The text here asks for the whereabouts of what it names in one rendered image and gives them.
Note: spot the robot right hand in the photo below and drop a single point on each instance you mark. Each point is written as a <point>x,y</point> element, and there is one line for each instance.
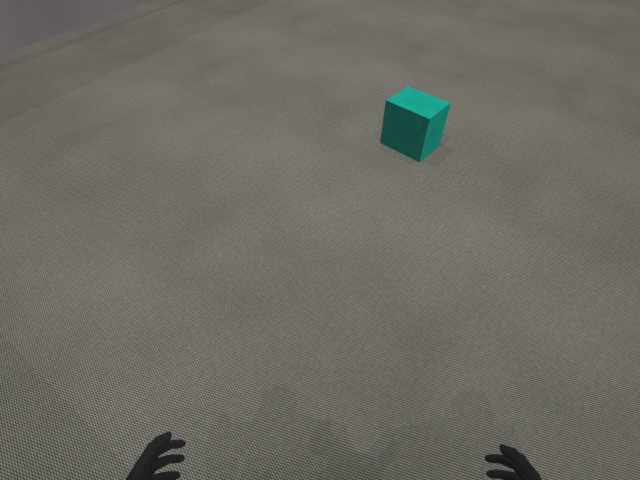
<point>514,460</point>

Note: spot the carton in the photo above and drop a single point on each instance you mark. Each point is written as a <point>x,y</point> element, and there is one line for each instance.
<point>413,122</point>

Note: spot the robot left hand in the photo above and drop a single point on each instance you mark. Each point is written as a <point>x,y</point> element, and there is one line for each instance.
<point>148,462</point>

